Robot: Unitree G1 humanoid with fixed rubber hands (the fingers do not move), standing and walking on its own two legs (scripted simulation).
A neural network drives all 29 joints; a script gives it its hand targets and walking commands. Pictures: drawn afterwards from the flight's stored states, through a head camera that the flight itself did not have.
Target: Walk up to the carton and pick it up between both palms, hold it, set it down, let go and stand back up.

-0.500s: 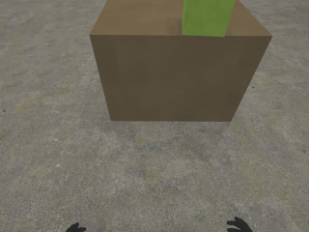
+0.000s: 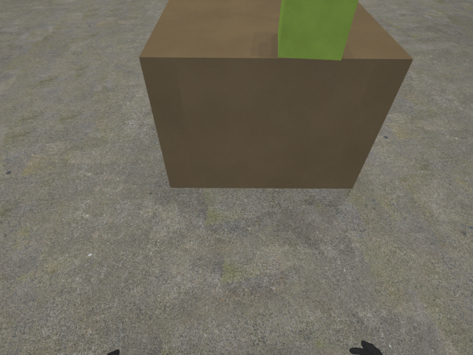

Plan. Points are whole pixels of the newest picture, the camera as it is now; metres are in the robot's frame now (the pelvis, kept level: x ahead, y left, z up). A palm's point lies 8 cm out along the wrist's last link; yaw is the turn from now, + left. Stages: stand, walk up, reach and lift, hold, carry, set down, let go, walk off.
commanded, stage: stand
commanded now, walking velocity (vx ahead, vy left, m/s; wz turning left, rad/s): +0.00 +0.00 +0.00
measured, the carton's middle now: (313, 11) +1.24 -0.28 +0.12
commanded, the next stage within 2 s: none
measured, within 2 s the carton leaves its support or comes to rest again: neither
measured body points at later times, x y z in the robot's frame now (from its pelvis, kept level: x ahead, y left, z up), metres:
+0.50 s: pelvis -0.01 +0.00 +0.00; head -0.01 +0.00 +0.45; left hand +0.09 +0.25 -0.13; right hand +0.10 -0.25 -0.12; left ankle +0.01 +0.12 -0.72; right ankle +0.01 -0.12 -0.72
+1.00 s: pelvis -0.01 -0.01 +0.00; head -0.01 -0.01 +0.45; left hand +0.07 +0.24 -0.13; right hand +0.09 -0.25 -0.13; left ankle +0.01 +0.12 -0.72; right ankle +0.01 -0.12 -0.72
